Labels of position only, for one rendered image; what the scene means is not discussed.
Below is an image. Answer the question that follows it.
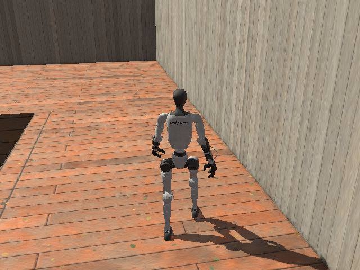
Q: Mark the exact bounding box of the right robot hand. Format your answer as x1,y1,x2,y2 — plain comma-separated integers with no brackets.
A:
204,162,217,178

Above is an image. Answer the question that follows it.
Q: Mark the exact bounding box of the robot right upper arm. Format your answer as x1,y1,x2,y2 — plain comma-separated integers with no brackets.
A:
191,113,206,146

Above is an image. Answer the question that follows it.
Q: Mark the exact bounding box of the left robot forearm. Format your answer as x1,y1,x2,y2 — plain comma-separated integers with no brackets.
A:
152,135,160,151

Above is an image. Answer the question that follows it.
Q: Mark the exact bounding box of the left robot thigh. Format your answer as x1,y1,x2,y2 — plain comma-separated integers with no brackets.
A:
160,158,172,204

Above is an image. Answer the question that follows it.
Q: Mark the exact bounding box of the left robot foot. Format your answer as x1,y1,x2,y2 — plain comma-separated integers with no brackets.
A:
164,226,172,241

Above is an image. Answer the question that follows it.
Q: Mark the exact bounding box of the robot left upper arm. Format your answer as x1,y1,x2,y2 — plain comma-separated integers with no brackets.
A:
154,113,168,143

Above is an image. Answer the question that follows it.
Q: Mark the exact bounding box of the left robot hand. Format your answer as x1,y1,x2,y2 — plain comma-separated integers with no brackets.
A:
152,148,165,158

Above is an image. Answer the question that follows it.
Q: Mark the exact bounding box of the right robot forearm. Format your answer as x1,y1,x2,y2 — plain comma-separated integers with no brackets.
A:
201,137,214,164

